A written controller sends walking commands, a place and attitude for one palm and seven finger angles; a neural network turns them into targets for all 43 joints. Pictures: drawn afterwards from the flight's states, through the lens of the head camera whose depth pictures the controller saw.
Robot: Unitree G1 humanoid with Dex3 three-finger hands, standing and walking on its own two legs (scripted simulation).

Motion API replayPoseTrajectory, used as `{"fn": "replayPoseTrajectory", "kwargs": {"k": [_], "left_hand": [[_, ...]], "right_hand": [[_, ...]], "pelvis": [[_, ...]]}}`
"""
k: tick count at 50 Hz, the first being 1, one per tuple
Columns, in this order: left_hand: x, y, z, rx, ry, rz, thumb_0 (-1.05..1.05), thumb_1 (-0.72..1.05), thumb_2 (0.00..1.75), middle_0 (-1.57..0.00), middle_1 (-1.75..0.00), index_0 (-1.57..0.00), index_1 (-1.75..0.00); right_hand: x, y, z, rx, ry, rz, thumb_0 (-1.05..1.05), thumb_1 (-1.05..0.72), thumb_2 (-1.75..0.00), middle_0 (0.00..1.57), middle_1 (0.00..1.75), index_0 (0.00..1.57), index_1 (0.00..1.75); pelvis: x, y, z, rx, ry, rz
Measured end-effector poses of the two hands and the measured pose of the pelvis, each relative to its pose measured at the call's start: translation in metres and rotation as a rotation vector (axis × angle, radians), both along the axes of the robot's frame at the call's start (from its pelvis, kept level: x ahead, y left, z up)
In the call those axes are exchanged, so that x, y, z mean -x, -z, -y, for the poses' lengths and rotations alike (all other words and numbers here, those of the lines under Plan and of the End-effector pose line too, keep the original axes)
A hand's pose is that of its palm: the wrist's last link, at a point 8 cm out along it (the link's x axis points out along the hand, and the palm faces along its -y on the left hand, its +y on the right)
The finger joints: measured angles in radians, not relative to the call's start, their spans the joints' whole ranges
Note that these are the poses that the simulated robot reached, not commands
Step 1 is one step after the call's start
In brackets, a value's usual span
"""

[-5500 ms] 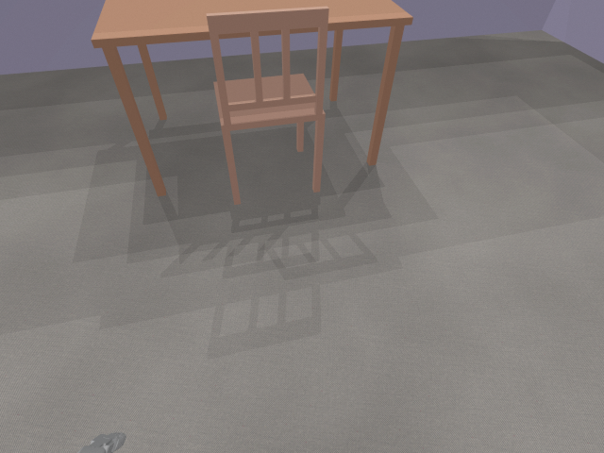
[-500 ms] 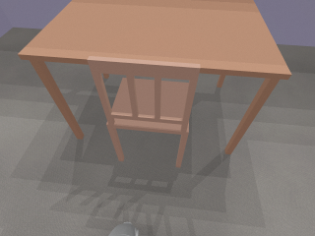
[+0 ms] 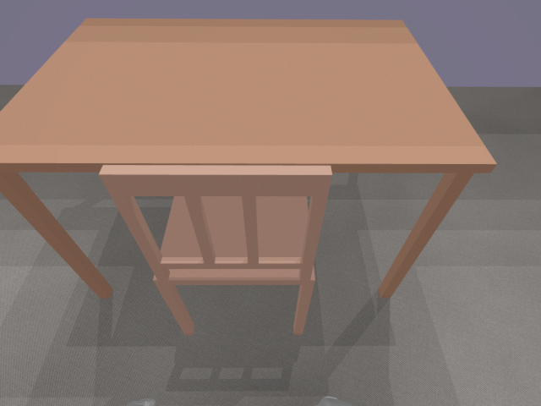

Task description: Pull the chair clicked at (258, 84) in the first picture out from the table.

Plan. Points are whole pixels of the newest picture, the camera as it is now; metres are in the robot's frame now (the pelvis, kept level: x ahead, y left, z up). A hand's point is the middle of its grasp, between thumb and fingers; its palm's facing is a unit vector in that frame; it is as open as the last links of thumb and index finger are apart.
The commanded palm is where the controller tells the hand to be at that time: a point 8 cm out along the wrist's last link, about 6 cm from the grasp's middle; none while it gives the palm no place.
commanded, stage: come to a stop and stand still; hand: left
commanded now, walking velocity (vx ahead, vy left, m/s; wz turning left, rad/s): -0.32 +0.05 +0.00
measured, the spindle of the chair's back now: (202, 230) +0.48 +0.17 -0.12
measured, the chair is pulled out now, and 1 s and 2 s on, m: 0.00 0.00 0.00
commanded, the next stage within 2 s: look again from close up in 1.34 s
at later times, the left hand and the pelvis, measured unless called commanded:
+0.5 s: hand out of the picture +0.07 +0.22 -0.18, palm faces +0.06 -0.98 -0.20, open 7.4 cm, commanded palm none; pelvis +0.01 +0.03 +0.00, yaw +0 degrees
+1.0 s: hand out of the picture -0.06 +0.19 -0.17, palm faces +0.00 -0.98 -0.19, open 7.4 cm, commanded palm none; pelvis -0.03 +0.03 +0.01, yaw -1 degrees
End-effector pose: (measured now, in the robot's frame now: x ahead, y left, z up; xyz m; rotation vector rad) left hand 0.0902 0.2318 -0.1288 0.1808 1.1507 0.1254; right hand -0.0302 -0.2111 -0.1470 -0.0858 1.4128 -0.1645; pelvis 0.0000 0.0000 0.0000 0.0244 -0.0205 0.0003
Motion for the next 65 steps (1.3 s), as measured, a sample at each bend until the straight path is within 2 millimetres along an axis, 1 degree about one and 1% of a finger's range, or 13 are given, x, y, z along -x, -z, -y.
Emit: {"fn": "replayPoseTrajectory", "kwargs": {"k": [3,8,14,20,23,27,31,37,43,48,57,61,65], "left_hand": [[-0.025,0.007,0.013,-0.015,0.018,0.019,0.00,0.91,0.90,-0.19,-0.30,-0.20,-0.29],[-0.027,0.006,0.029,-0.008,0.004,-0.032,-0.01,0.91,0.90,-0.20,-0.30,-0.20,-0.29],[-0.020,0.003,0.013,-0.032,-0.026,-0.075,-0.01,0.93,0.90,-0.20,-0.30,-0.20,-0.30],[0.003,0.017,-0.015,-0.018,-0.055,-0.105,-0.01,0.91,0.90,-0.20,-0.30,-0.20,-0.30],[0.019,0.026,-0.030,0.000,-0.074,-0.132,0.00,0.91,0.90,-0.20,-0.30,-0.20,-0.30],[0.043,0.022,-0.040,0.013,-0.093,-0.175,0.00,0.91,0.90,-0.20,-0.30,-0.20,-0.29],[0.073,0.019,-0.045,0.015,-0.103,-0.222,0.00,0.91,0.90,-0.20,-0.30,-0.20,-0.29],[0.113,0.015,-0.040,0.002,-0.079,-0.320,0.00,0.91,0.90,-0.20,-0.30,-0.20,-0.29],[0.140,0.006,-0.025,-0.010,-0.075,-0.331,0.00,0.91,0.90,-0.20,-0.30,-0.20,-0.29],[0.152,0.007,-0.011,0.005,-0.066,-0.325,0.00,0.90,0.90,-0.20,-0.30,-0.20,-0.29],[0.159,0.012,0.012,0.045,-0.061,-0.326,0.00,0.90,0.90,-0.20,-0.30,-0.20,-0.29],[0.163,0.012,0.019,0.052,-0.066,-0.342,0.00,0.90,0.90,-0.20,-0.30,-0.20,-0.29],[0.164,0.012,0.024,0.054,-0.072,-0.363,0.00,0.90,0.90,-0.20,-0.30,-0.20,-0.29]], "right_hand": [[-0.007,0.015,0.007,-0.023,0.025,-0.046,0.00,-0.91,-0.90,0.20,0.30,0.20,0.30],[-0.036,0.012,0.016,-0.010,0.040,-0.049,0.00,-0.91,-0.90,0.20,0.30,0.20,0.30],[-0.074,0.004,0.015,0.011,0.008,0.013,0.00,-0.91,-0.90,0.20,0.30,0.19,0.30],[-0.085,-0.002,0.008,0.065,-0.022,0.068,0.01,-0.92,-0.90,0.20,0.30,0.19,0.30],[-0.078,-0.008,-0.004,0.086,-0.032,0.089,0.00,-0.92,-0.90,0.20,0.30,0.19,0.30],[-0.067,-0.018,-0.020,0.093,-0.054,0.078,0.00,-0.92,-0.90,0.20,0.30,0.19,0.30],[-0.061,-0.022,-0.025,0.095,-0.058,0.071,0.01,-0.94,-0.90,0.20,0.30,0.20,0.30],[-0.051,-0.016,-0.025,0.076,-0.026,0.102,0.01,-0.94,-0.90,0.20,0.30,0.20,0.30],[-0.022,-0.005,-0.021,0.038,0.005,0.068,0.00,-0.94,-0.90,0.20,0.30,0.20,0.30],[0.009,-0.003,-0.022,0.010,0.017,0.020,0.00,-0.93,-0.90,0.20,0.30,0.20,0.30],[0.060,-0.005,-0.026,-0.014,0.043,-0.100,0.00,-0.91,-0.90,0.20,0.30,0.20,0.30],[0.071,-0.005,-0.028,-0.022,0.052,-0.138,0.00,-0.91,-0.90,0.20,0.30,0.20,0.30],[0.072,-0.006,-0.029,-0.029,0.058,-0.155,0.00,-0.91,-0.90,0.20,0.30,0.19,0.30]], "pelvis": [[-0.022,0.011,0.011,0.006,0.005,0.004],[-0.037,0.005,0.016,0.021,0.000,0.009],[-0.036,-0.001,0.010,0.014,-0.006,-0.002],[-0.024,0.005,-0.012,0.033,-0.006,0.004],[-0.018,0.007,-0.024,0.024,0.000,0.016],[-0.011,-0.002,-0.034,0.033,0.004,0.010],[-0.005,-0.006,-0.041,0.030,0.013,-0.005],[0.008,-0.006,-0.042,0.010,0.031,-0.014],[0.021,-0.007,-0.037,0.019,0.024,0.007],[0.029,-0.008,-0.029,0.019,0.025,0.028],[0.036,-0.008,-0.017,0.018,0.021,0.021],[0.035,-0.007,-0.014,0.017,0.019,0.010],[0.031,-0.007,-0.011,0.015,0.020,0.001]]}}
